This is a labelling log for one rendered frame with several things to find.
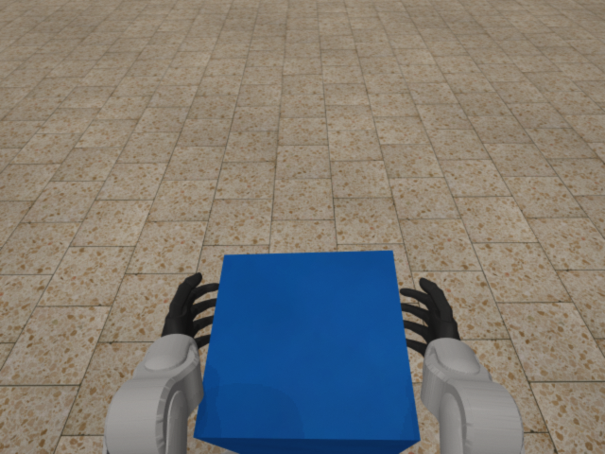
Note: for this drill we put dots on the right robot forearm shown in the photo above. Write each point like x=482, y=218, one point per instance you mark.
x=476, y=415

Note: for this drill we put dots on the left robot forearm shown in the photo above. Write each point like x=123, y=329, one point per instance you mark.
x=149, y=413

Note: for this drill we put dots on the robot left hand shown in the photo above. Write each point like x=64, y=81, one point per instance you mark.
x=182, y=312

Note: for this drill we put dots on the robot right hand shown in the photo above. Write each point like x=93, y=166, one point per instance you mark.
x=438, y=317

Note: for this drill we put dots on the carton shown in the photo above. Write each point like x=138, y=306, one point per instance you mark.
x=308, y=355

